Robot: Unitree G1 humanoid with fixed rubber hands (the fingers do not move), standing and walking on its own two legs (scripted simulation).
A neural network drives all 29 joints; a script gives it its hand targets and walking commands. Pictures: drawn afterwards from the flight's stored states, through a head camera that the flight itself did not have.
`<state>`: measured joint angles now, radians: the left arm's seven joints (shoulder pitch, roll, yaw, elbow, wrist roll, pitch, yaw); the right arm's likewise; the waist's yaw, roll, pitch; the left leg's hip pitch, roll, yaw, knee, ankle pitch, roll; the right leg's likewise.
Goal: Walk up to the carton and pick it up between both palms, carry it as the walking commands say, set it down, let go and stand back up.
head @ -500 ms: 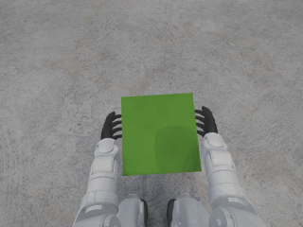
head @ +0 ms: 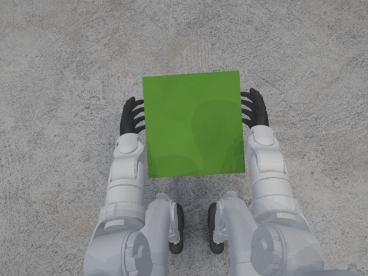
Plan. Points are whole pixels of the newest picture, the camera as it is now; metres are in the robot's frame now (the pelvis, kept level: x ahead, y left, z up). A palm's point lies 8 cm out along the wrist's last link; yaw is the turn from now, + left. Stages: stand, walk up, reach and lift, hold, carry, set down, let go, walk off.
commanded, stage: set down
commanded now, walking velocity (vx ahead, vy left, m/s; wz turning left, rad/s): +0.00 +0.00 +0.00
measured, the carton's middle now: (192, 126) +0.43 +0.00 -0.16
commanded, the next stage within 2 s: none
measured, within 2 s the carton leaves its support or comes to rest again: neither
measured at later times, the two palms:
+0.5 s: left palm (138, 126) +0.43 +0.14 -0.15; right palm (247, 120) +0.44 -0.14 -0.15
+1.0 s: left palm (145, 124) +0.46 +0.14 -0.23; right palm (239, 118) +0.47 -0.14 -0.23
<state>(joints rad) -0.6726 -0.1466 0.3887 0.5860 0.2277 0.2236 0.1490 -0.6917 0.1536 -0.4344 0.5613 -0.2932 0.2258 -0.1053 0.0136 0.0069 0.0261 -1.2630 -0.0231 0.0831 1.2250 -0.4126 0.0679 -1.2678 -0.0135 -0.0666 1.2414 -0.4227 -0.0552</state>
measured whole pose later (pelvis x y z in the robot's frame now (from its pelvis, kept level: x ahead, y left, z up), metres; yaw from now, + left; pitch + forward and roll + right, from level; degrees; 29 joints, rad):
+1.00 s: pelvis -0.02 +0.00 -0.14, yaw +1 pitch +41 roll +1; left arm -1.03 -0.07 0.46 0.60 0.22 0.33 0.17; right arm -1.07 0.07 -0.51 0.61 -0.29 0.32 -0.12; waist 0.01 0.01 -0.01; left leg -1.92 -0.02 0.08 1.70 -0.51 0.07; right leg -1.92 -0.01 -0.06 1.71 -0.52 -0.07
